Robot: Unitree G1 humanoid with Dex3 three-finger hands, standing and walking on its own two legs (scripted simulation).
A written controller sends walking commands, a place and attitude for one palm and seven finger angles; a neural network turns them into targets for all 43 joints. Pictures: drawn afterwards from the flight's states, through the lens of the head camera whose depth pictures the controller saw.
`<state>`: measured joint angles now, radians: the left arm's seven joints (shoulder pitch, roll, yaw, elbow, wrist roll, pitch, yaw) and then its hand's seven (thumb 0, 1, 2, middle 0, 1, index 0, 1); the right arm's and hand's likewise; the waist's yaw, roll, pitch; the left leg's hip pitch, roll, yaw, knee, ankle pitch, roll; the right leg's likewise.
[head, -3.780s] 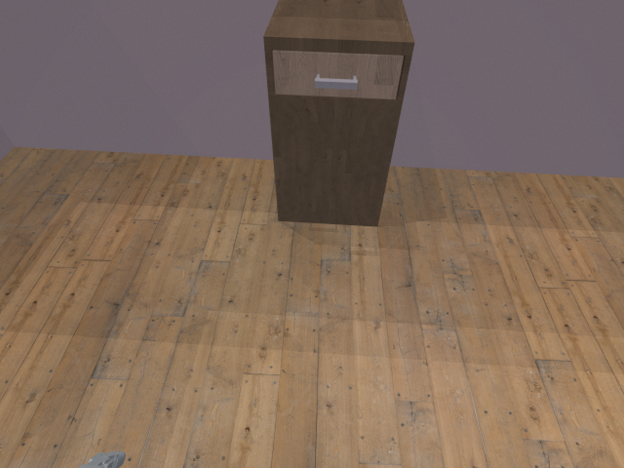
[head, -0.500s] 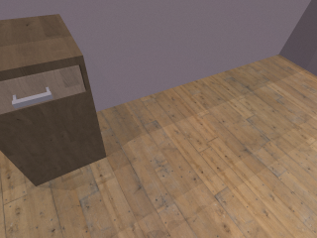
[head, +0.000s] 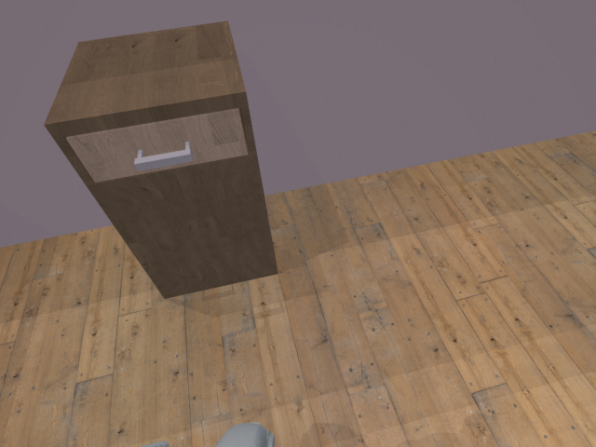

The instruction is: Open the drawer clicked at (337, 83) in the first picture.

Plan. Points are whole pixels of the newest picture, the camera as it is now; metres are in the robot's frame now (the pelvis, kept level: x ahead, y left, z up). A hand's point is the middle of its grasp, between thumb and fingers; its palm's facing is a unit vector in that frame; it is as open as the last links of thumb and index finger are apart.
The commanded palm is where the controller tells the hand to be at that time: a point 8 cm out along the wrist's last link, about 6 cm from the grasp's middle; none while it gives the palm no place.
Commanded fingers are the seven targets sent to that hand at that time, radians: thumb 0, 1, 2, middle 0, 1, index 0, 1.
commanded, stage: turn to face it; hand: left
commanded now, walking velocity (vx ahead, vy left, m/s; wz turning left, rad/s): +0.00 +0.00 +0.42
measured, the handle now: (164, 154) +0.77 +0.37 -0.08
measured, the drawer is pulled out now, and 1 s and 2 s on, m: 0.00 0.00 0.00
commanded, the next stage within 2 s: take the last steps up to it in 0.34 s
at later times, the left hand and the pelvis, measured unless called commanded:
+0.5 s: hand out of the picture -0.03 +0.26 -0.17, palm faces +0.23 -0.94 -0.25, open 7.4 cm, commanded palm none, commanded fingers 0.00 0.90 0.90 -0.20 -0.30 -0.20 -0.30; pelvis -0.01 +0.04 +0.00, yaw +10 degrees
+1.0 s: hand out of the picture -0.04 +0.16 -0.17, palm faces +0.33 -0.94 -0.12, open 7.4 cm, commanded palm none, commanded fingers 0.00 0.90 0.90 -0.20 -0.30 -0.20 -0.30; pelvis +0.08 +0.05 +0.00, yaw +15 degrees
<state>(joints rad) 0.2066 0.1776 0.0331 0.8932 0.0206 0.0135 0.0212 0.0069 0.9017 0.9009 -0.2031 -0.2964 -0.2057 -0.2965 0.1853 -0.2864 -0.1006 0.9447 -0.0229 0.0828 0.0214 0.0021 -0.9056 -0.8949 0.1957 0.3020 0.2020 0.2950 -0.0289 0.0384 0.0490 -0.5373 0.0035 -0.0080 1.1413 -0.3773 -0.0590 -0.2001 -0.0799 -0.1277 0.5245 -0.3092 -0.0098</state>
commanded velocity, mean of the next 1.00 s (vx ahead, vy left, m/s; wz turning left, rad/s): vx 0.17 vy -0.02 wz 0.14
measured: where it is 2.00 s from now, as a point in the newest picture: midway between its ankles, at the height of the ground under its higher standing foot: (281, 426)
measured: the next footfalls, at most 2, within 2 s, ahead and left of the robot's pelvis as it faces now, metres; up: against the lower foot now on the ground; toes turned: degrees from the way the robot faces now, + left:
left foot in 0.26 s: +0.00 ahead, +0.15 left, +0.00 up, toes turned +12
right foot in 0.66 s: +0.06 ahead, -0.08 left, +0.00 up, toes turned +6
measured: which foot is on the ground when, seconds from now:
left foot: up 0.00-0.24, down 0.26-0.68, up 0.70-1.00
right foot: down 0.00-0.26, up 0.28-0.64, down 0.66-1.00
